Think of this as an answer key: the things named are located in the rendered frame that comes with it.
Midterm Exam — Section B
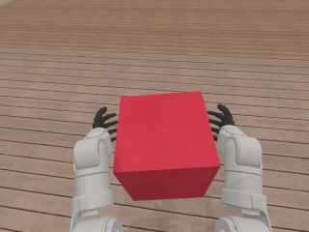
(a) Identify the robot right upper arm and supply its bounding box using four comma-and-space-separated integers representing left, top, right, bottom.
214, 215, 270, 232

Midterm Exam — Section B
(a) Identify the robot right hand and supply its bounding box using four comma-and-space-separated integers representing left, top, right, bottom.
207, 103, 235, 142

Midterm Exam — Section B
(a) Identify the robot right forearm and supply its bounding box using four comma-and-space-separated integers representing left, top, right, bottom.
216, 125, 272, 232

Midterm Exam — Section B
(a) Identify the robot left forearm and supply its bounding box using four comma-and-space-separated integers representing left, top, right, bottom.
70, 128, 115, 232

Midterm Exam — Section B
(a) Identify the carton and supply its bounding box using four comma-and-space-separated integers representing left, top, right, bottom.
113, 91, 221, 201

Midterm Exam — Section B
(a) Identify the robot left upper arm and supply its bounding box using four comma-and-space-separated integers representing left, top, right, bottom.
72, 216, 124, 232

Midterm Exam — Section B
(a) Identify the robot left hand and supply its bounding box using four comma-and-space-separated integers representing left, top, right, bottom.
93, 106, 119, 142

